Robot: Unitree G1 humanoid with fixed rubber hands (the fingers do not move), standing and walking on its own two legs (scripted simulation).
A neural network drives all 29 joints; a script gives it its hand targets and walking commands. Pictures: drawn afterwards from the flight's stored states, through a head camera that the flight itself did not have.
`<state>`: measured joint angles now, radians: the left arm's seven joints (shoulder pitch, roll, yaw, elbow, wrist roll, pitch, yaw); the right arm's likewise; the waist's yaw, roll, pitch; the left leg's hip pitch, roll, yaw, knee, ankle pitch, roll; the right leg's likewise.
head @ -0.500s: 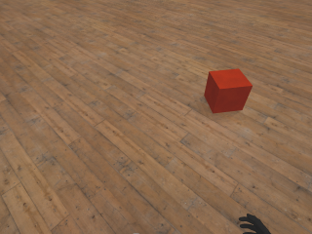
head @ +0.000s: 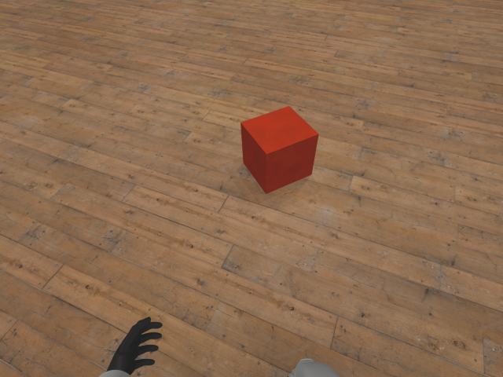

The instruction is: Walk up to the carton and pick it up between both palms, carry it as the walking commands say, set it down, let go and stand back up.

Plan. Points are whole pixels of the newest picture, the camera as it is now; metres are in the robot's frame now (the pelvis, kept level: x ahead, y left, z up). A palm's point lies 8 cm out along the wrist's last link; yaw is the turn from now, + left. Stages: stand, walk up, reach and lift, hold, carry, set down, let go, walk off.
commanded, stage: walk up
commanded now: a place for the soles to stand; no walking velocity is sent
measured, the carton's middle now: (277, 149) +1.24 -0.20 -0.60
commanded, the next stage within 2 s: none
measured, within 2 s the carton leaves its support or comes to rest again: neither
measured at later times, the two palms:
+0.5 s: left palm (124, 291) +0.33 +0.25 -0.10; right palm (398, 277) +0.29 -0.27 -0.07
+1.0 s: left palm (181, 218) +0.48 +0.15 -0.09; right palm (381, 158) +0.60 -0.35 -0.07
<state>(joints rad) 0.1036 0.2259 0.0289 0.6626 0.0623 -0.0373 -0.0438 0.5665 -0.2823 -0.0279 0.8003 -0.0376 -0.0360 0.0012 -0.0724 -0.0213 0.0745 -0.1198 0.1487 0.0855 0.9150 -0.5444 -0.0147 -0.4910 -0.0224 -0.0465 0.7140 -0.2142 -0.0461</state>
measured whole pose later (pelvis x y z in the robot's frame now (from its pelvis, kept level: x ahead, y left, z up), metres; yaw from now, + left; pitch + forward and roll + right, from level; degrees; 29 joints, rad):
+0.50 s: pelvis +0.25 -0.01 +0.02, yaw -1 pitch -1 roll +1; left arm 0.32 0.28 0.03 0.73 0.07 0.00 -0.06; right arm 0.41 -0.23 -0.03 0.73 -0.04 -0.10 -0.04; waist -0.01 -0.08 0.03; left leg -0.29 0.05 0.09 0.59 -0.29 0.01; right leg -0.56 -0.08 -0.03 1.14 -0.39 0.04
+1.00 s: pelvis +0.47 -0.12 +0.02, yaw +4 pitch -2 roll +0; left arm 0.36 0.26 0.03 0.79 0.04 -0.02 -0.02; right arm 0.32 -0.22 -0.03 0.65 -0.04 -0.05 0.00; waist 0.06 -0.01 0.04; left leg -0.48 0.02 0.06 0.78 -0.31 0.02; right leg -0.24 -0.04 -0.14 0.57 -0.30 -0.04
